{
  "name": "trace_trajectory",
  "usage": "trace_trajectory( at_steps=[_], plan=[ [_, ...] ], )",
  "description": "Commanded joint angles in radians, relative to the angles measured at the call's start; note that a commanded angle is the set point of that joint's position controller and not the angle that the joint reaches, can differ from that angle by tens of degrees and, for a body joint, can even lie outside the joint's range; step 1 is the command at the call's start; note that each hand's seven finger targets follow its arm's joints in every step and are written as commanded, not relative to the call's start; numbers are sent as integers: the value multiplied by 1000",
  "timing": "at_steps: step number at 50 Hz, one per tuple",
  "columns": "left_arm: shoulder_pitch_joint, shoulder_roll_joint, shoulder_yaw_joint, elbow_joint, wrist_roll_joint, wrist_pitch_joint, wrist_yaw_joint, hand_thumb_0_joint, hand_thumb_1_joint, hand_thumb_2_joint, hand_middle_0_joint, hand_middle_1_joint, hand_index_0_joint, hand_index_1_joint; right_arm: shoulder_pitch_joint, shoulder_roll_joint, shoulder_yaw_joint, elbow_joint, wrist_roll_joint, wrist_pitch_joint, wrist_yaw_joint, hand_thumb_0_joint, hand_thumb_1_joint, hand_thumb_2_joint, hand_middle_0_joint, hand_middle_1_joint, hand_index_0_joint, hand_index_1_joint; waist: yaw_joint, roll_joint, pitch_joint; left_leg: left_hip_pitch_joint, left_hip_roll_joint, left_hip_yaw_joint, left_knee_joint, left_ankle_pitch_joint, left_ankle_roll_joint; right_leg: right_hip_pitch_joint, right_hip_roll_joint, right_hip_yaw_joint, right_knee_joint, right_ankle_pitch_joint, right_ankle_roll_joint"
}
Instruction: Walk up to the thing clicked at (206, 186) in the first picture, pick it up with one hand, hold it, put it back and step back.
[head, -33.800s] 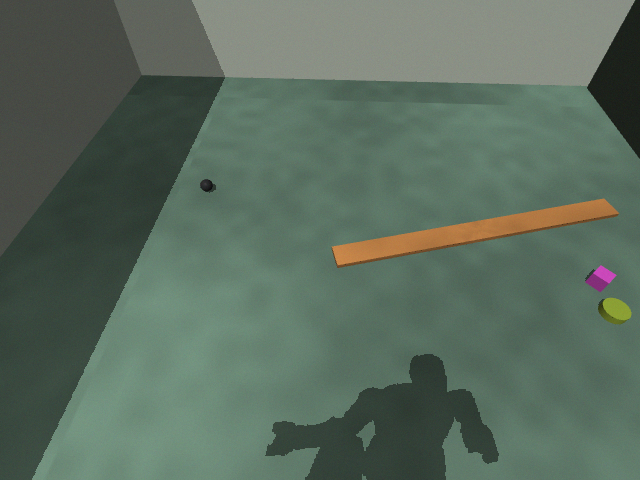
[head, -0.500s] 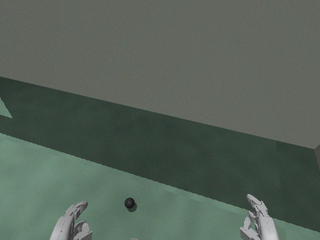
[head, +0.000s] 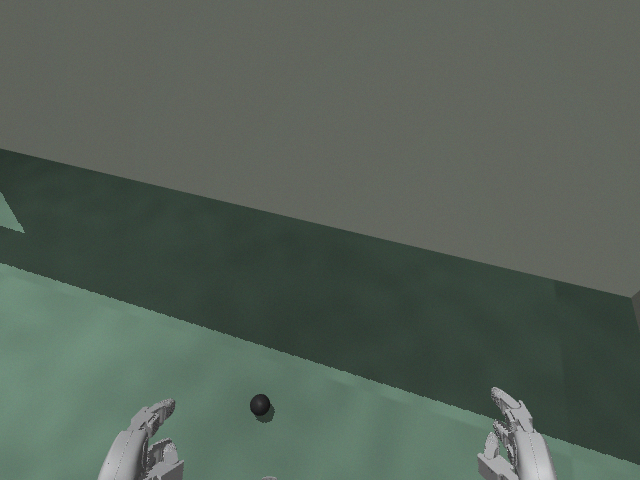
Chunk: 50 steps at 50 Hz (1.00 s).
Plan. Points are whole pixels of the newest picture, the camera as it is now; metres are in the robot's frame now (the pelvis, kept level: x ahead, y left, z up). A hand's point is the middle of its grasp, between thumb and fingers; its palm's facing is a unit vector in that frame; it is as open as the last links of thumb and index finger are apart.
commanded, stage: home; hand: left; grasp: from above
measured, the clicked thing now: (260, 404) +0.44 +0.18 -0.69
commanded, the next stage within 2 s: stand in 0.58 s
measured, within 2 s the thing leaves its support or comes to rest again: neither
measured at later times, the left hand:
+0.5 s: hand (181, 472) +0.16 +0.18 -0.04, palm faces +0.05 -0.98 -0.20, open 7.4 cm
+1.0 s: hand out of the picture +0.09 +0.24 -0.10, palm faces +0.05 -0.94 -0.34, open 7.4 cm
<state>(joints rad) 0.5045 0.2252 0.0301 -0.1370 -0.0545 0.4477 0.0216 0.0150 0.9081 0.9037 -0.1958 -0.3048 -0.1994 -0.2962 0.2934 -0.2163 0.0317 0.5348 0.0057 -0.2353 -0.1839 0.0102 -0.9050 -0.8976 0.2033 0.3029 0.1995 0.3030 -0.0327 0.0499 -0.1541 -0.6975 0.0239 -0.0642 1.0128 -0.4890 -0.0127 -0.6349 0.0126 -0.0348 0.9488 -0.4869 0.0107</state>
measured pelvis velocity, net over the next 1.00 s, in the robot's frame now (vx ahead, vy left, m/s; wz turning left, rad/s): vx -0.01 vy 0.00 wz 0.00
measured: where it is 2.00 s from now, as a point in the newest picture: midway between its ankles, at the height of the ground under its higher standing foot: outside the picture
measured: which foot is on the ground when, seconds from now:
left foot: down 0.00-1.00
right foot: down 0.00-1.00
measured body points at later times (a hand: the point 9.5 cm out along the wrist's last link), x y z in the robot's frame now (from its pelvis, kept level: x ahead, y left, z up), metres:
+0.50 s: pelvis +0.00 +0.00 +0.00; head +0.02 +0.00 +0.45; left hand +0.15 +0.23 -0.03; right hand +0.16 -0.25 -0.06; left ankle +0.01 +0.12 -0.68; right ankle -0.01 -0.13 -0.68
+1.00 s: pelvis -0.01 +0.00 +0.04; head +0.00 +0.01 +0.49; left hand +0.09 +0.29 -0.08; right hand +0.09 -0.28 -0.08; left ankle +0.01 +0.12 -0.68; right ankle -0.01 -0.13 -0.68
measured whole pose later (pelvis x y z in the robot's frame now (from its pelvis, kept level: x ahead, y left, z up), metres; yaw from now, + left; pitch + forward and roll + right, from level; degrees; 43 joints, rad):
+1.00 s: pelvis -0.01 +0.00 +0.04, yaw +0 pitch -1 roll +0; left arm 0.22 0.29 0.05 0.78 0.04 0.05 0.04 0.01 0.91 0.90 -0.20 -0.30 -0.20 -0.30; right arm 0.20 -0.29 -0.05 0.91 -0.06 -0.03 -0.01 0.01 -0.91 -0.90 0.20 0.30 0.20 0.30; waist 0.03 0.00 0.04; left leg -0.35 -0.01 -0.03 0.72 -0.35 0.00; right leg -0.32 -0.02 0.00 0.70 -0.37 0.02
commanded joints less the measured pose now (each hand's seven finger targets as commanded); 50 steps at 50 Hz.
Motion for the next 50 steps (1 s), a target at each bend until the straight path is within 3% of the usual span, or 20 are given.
trace_trajectory(
  at_steps=[1, 3, 5, 7, 11, 13, 16, 18, 19, 22, 33, 34, 35, 36, 37, 38, 41, 44, 47, 50],
  plan=[
    [-29, 120, 72, -212, 5, -50, 7, 0, 900, 900, -200, -301, -200, -300, -61, -123, -54, -154, 2, -54, -13, 0, -901, -899, 199, 299, 199, 299, 3, 4, -109, 129, -19, 13, -157, 268, 23, 37, 19, -28, -141, 240, -14],
    [13, 80, 40, -145, 9, -44, 5, 0, 900, 900, -200, -301, -200, -300, -62, -120, -52, -160, 1, -52, -12, 0, -901, -899, 199, 299, 200, 299, -11, -22, -94, 122, -22, 16, -152, 273, 26, 32, 18, -25, -144, 251, -11],
    [-38, 122, 79, -220, 1, -53, 7, 0, 900, 900, -200, -301, -200, -300, -62, -126, -56, -158, 1, -51, -11, 0, -901, -899, 199, 299, 199, 299, -1, -5, -108, 124, -23, 18, -150, 262, 26, 43, 15, -24, -148, 243, -11],
    [-13, 104, 56, -176, 10, -46, 5, 0, 900, 900, -200, -301, -200, -301, -65, -123, -54, -163, 3, -49, -11, 0, -902, -899, 199, 299, 199, 299, -1, -11, -79, 108, -24, 23, -149, 252, 27, 25, 13, -21, -153, 236, -10],
    [-46, 129, 76, -223, 8, -53, 7, 0, 900, 900, -200, -301, -200, -300, -61, -126, -56, -157, 1, -48, -11, 0, -901, -899, 199, 299, 199, 299, -6, -2, -106, 128, -23, 20, -148, 262, 27, 36, 14, -21, -149, 244, -10],
    [6, 85, 45, -151, 8, -44, 4, 0, 900, 900, -200, -301, -200, -301, -63, -123, -53, -160, 1, -48, -9, 0, -902, -899, 199, 299, 199, 299, -10, -21, -86, 115, -24, 20, -149, 258, 28, 30, 15, -22, -149, 242, -9],
    [-17, 110, 72, -181, 7, -48, 7, 0, 900, 900, -200, -301, -200, -301, -70, -125, -57, -166, 3, -46, -10, 0, -902, -899, 199, 299, 199, 299, -2, -12, -100, 118, -23, 19, -150, 248, 27, 36, 15, -24, -152, 233, -9],
    [-39, 125, 73, -216, 9, -48, 8, 0, 900, 900, -200, -301, -200, -300, -63, -122, -56, -165, 2, -44, -10, 0, -901, -899, 199, 299, 199, 299, -8, -14, -87, 110, -27, 26, -147, 225, 30, 26, 12, -18, -162, 219, -7],
    [2, 88, 46, -155, 10, -41, 5, 0, 900, 900, -200, -301, -200, -301, -68, -120, -53, -170, 4, -45, -10, 0, -902, -899, 199, 299, 199, 299, -12, -26, -75, 105, -27, 26, -146, 223, 30, 26, 11, -19, -163, 219, -6],
    [-15, 110, 69, -186, 8, -44, 5, 0, 900, 900, -200, -301, -200, -300, -71, -124, -56, -172, 4, -44, -9, 0, -902, -899, 199, 299, 199, 299, -2, 3, -72, 102, -23, 22, -160, 207, 26, 21, 15, -24, -154, 194, -12],
    [-17, 109, 61, -196, 6, -48, 7, 0, 900, 900, -200, -300, -200, -300, -67, -125, -56, -173, 4, -43, -10, 0, -901, -899, 199, 299, 200, 299, -10, -3, -80, 105, -24, 23, -156, 194, 27, 19, 14, -21, -158, 183, -11],
    [-319, 193, 55, 155, 123, -258, 44, 0, 900, 900, -200, -302, -200, -301, -137, -231, -93, 83, -116, 58, 50, 0, -902, -899, 199, 299, 199, 299, 69, -55, 154, 126, 18, -25, -248, 379, 73, 203, -60, 52, -195, 196, -42],
    [-221, 216, 79, 331, 123, -325, 38, 0, 900, 900, -200, -300, -200, -301, -149, -244, -112, 96, -116, 97, 81, 0, -900, -900, 200, 300, 200, 300, 69, -121, 65, 181, 2, 12, -236, 355, 85, 231, -83, 129, -245, 186, -75],
    [-217, 220, 73, 372, 123, -357, 31, 0, 900, 900, -200, -300, -200, -301, -132, -248, -114, 72, -121, 116, 97, 0, -900, -900, 200, 300, 200, 300, 44, -119, 70, 197, -5, -8, -241, 339, 84, 200, -76, 158, -262, 188, -97],
    [-213, 224, 59, 427, 129, -381, 27, 0, 900, 900, -200, -300, -200, -301, -137, -247, -114, 86, -110, 126, 115, 0, -900, -900, 200, 300, 200, 300, 53, -96, 33, 249, -7, -22, -247, 349, 83, 252, -84, 157, -249, 237, -94],
    [-243, 219, 56, 463, 129, -397, 21, 0, 900, 900, -200, -300, -200, -301, -121, -228, -111, 123, -85, 131, 132, 0, -900, -900, 200, 300, 200, 300, 49, -84, 11, 286, -6, -10, -263, 353, 76, 281, -101, 160, -243, 296, -88],
    [-291, 209, 63, 596, 105, -409, 18, 0, 900, 900, -200, -300, -200, -301, -145, -214, -117, 170, -52, 145, 162, 0, -900, -900, 200, 300, 200, 300, 64, -90, 26, 332, 1, -26, -316, 340, 73, 291, -95, 123, -287, 265, -56],
    [-324, 202, 62, 720, 104, -428, 23, 0, 900, 900, -200, -300, -200, -301, -155, -217, -119, 228, -59, 164, 166, 0, -900, -900, 200, 300, 200, 300, 65, -53, 64, 355, 20, -63, -398, 279, 80, 308, -86, 103, -328, 217, -39],
    [-325, 191, 59, 824, 100, -442, 20, 0, 900, 900, -200, -300, -200, -301, -158, -226, -117, 273, -59, 172, 164, 0, -900, -900, 200, 300, 200, 300, 66, 2, 97, 380, 49, -106, -494, 301, 80, 346, -68, 77, -350, 235, -29],
    [-314, 199, 57, 918, 98, -454, 20, 0, 900, 900, -200, -300, -200, -301, -179, -234, -116, 315, -54, 182, 159, 0, -900, -900, 200, 300, 200, 300, 69, -9, 119, 407, 47, -96, -524, 302, 69, 397, -83, 85, -426, 271, -34]
  ],
)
